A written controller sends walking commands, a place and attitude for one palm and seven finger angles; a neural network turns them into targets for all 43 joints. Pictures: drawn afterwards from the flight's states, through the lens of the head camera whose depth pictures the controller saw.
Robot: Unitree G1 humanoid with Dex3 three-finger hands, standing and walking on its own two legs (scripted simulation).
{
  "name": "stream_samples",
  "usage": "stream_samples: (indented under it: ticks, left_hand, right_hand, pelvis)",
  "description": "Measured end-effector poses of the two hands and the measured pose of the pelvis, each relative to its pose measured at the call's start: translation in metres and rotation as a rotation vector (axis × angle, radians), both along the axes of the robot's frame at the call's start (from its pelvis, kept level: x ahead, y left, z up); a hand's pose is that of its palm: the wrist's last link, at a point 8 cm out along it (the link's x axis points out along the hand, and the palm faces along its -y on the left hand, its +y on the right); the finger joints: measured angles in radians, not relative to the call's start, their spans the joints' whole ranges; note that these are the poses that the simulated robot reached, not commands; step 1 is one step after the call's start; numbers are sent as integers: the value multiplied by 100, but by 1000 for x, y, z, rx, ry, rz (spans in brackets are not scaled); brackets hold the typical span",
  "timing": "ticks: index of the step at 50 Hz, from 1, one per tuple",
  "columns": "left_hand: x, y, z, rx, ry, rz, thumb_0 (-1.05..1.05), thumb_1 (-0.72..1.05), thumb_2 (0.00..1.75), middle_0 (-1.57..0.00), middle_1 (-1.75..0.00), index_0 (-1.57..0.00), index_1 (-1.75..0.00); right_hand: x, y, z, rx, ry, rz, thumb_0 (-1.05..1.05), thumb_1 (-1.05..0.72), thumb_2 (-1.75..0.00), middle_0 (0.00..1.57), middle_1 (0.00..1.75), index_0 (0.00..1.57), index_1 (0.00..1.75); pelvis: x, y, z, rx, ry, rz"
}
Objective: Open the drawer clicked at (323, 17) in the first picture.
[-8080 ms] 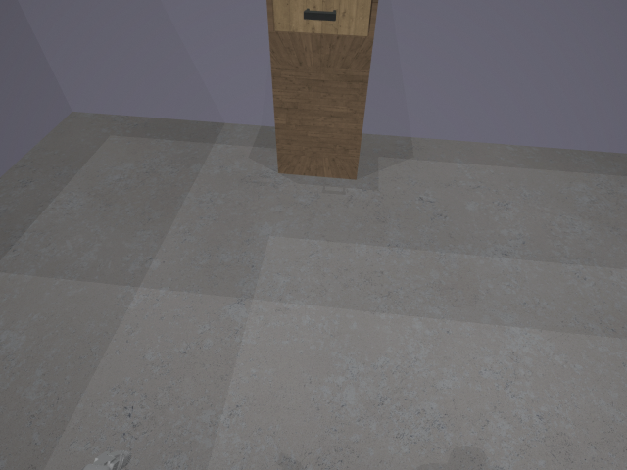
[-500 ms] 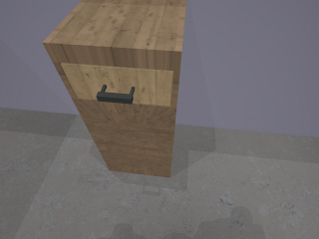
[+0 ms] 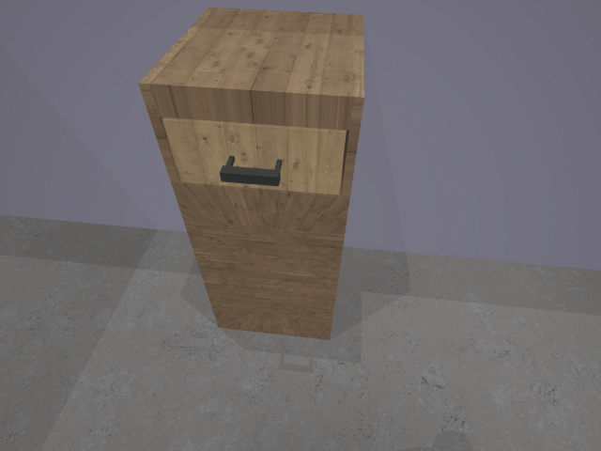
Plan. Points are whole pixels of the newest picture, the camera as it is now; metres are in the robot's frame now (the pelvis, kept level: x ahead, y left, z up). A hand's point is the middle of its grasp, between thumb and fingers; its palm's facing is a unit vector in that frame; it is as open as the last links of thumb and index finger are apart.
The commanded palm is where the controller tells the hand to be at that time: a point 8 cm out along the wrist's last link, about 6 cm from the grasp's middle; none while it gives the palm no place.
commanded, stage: come to a stop and stand still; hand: left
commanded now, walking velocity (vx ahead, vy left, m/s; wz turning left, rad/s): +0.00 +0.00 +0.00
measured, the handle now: (252, 169) +0.63 +0.14 +0.02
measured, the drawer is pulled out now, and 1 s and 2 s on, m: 0.00 0.00 0.00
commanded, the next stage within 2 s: look again from close up in 0.24 s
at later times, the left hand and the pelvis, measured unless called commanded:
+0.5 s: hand out of the picture -0.01 +0.14 -0.17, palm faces +0.04 -0.99 -0.16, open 7.4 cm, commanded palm none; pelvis +0.01 -0.02 +0.00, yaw +1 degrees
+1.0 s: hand out of the picture +0.08 +0.13 -0.17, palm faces +0.00 -0.97 -0.23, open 7.3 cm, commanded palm +0.16 +0.18 -0.06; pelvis +0.07 -0.04 +0.00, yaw +1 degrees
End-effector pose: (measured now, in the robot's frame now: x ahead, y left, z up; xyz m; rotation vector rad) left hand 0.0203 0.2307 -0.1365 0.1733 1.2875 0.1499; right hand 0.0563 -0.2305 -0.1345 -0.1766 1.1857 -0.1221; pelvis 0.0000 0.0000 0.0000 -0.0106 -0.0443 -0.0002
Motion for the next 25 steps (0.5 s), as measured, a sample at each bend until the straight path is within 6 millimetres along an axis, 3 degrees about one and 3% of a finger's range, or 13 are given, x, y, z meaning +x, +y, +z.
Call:
stream_samples:
  ticks: [7,13,19,25]
  left_hand:
    - [-45,1,1,1,97,40,1,91,90,-20,-30,-20,-30]
    - [-67,-11,0,-19,160,65,1,91,90,-19,-30,-20,-30]
    - [-64,-30,-3,-45,170,63,1,91,90,-20,-30,-20,-30]
    - [-39,-45,-5,-60,135,51,1,91,90,-20,-30,-20,-30]
  right_hand:
    - [-41,-4,-3,-6,126,2,0,-92,-90,21,30,21,30]
    - [-58,-8,-6,-5,186,-8,0,-91,-90,20,30,20,30]
    - [-55,-8,-9,12,188,-18,0,-91,-90,20,30,20,30]
    - [-43,-6,-11,35,180,-22,0,-91,-90,20,30,20,30]
  pelvis:
    - [-8,-1,3,-2,20,16]
    - [-7,-5,3,2,23,23]
    - [0,-11,2,13,24,22]
    - [11,-18,3,18,33,22]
